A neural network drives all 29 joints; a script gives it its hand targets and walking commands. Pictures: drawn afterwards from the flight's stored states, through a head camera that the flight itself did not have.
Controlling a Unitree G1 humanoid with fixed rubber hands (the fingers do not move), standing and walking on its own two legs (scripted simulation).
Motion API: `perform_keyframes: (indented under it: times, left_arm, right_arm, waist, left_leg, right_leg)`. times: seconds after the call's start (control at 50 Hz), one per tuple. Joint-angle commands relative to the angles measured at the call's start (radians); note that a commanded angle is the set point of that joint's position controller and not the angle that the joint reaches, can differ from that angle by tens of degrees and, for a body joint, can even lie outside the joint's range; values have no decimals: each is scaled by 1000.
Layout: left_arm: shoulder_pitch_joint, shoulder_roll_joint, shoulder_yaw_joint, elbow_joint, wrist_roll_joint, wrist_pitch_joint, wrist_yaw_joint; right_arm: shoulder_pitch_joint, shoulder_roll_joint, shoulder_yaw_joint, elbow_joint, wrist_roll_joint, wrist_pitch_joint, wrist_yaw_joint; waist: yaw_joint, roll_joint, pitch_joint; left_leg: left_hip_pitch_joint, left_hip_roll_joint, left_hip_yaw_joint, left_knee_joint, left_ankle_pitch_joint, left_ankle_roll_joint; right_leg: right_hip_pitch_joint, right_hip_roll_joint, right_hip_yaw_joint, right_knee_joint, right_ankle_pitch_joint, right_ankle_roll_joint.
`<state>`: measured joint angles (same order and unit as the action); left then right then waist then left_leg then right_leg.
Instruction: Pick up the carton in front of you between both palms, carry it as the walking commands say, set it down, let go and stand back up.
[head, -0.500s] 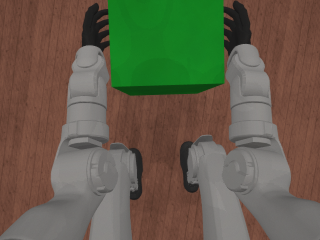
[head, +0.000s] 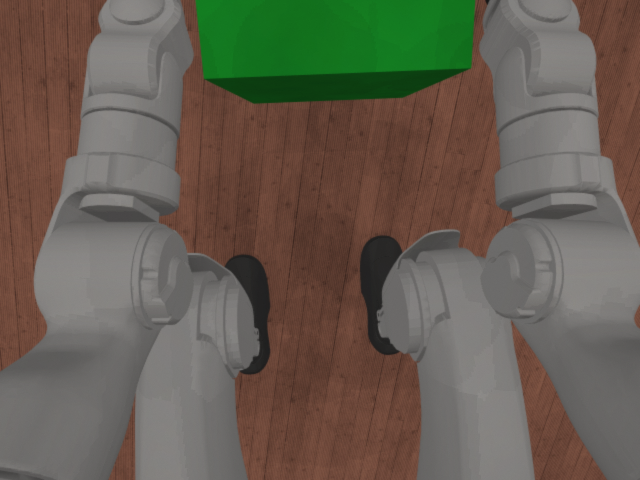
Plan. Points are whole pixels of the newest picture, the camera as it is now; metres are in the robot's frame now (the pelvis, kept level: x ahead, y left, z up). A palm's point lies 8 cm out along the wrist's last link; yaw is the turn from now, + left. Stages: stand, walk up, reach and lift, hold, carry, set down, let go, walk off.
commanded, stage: set down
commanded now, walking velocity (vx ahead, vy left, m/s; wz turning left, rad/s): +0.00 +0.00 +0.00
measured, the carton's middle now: out of the picture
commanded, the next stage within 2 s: none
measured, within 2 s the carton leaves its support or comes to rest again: rests again in 0.38 s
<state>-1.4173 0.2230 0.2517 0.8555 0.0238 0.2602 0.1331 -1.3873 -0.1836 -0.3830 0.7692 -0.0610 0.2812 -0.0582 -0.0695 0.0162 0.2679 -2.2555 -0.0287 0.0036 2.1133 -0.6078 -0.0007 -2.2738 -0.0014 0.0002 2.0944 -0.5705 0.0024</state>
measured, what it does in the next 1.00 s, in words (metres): stands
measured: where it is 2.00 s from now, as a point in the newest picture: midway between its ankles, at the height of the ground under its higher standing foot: (318, 323)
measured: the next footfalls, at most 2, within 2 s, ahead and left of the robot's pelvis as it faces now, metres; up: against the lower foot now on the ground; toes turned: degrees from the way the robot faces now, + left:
none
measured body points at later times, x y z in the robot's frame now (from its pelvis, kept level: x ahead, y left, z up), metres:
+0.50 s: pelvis -0.01 +0.00 -0.03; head +0.36 -0.01 +0.21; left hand +0.57 +0.11 -0.20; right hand +0.55 -0.20 -0.19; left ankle +0.09 +0.12 -0.36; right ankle +0.10 -0.12 -0.36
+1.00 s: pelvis -0.02 +0.00 -0.03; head +0.36 +0.00 +0.20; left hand +0.57 +0.11 -0.21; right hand +0.55 -0.21 -0.20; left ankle +0.09 +0.12 -0.36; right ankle +0.10 -0.12 -0.36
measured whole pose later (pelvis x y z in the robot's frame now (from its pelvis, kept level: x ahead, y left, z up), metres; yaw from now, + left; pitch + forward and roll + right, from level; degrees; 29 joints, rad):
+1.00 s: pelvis -0.02 +0.00 -0.03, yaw +0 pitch +32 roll -1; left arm -1.57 0.25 0.33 1.01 0.10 0.20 -0.03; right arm -1.52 -0.29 -0.47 0.98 -0.09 0.21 0.08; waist -0.05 0.00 0.50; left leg -2.20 -0.05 -0.01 2.26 -0.61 -0.01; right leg -2.21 0.03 0.01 2.23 -0.58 0.03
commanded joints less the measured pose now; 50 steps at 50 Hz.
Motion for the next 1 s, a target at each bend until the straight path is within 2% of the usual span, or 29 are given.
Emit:
perform_keyframes:
  times: [0.0,0.1,0.22,0.38,0.58,0.74,0.88,0.98]
  left_arm:
    - [-642,-887,-437,-157,-146,-54,-269]
    - [-589,-921,-424,-116,-137,-50,-280]
    - [-605,-901,-387,-61,-132,-69,-282]
    - [-638,-833,-347,2,-126,-82,-273]
    - [-538,-792,-270,113,-54,-54,-292]
    - [-459,-727,-205,176,6,-33,-307]
    - [-402,-665,-148,221,48,-18,-308]
    - [-393,-607,-137,224,53,-26,-299]
  right_arm:
    - [-521,911,466,-40,157,-19,269]
    - [-511,928,461,-24,161,-16,284]
    - [-521,898,423,13,144,-35,276]
    - [-545,864,377,72,136,-47,281]
    - [-520,804,303,173,103,-41,310]
    - [-455,730,238,240,51,-30,316]
    - [-411,657,182,289,8,-19,316]
    - [-392,599,157,302,-6,-28,306]
  waist:
    - [-14,50,-1392]
    - [-8,54,-1309]
    - [-24,48,-1167]
    - [-22,45,-1060]
    - [8,41,-807]
    - [20,44,-627]
    - [23,42,-514]
    - [18,32,-500]
  left_leg:
    - [669,-111,59,-109,454,-11]
    - [655,-113,52,-79,473,-6]
    - [544,-115,51,-71,382,-4]
    - [527,-106,44,-60,298,4]
    - [448,-98,32,-57,196,14]
    - [413,-91,20,-62,127,20]
    - [417,-85,12,-65,83,20]
    - [445,-79,16,-60,83,8]
  right_leg:
    - [775,104,-59,-93,531,19]
    - [676,107,-63,-76,505,25]
    - [640,104,-59,-65,436,18]
    - [574,100,-60,-50,337,14]
    - [468,100,-48,-42,211,6]
    - [414,101,-39,-42,128,0]
    - [394,100,-36,-39,72,-2]
    - [429,93,-41,-31,78,5]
